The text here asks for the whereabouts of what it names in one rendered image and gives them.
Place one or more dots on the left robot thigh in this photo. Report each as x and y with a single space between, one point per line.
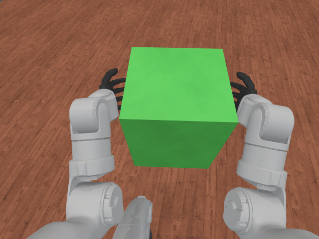
136 217

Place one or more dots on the robot right upper arm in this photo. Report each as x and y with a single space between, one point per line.
257 214

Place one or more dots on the robot right hand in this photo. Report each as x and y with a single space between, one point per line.
249 89

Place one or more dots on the robot left upper arm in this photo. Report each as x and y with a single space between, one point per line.
92 209

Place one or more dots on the robot left hand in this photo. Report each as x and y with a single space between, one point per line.
107 84

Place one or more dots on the carton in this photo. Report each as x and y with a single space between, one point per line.
177 108

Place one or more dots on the left robot shin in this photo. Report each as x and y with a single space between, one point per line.
148 226

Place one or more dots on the right robot forearm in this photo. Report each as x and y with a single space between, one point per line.
268 133

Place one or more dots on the left robot forearm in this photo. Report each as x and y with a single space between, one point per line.
90 134

